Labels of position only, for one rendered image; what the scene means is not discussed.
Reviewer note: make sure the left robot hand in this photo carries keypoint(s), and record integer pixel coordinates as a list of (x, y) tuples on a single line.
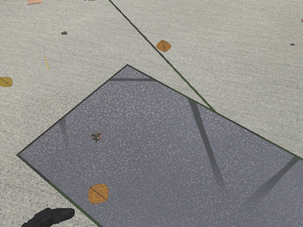
[(48, 217)]

